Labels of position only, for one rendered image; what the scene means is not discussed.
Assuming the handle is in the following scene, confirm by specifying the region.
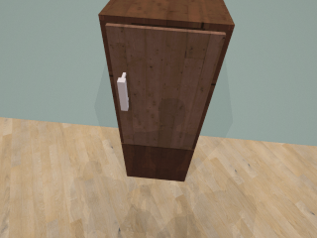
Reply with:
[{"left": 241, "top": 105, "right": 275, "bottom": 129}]
[{"left": 117, "top": 72, "right": 129, "bottom": 111}]

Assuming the cupboard door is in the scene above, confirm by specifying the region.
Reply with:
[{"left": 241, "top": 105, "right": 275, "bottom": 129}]
[{"left": 105, "top": 23, "right": 226, "bottom": 150}]

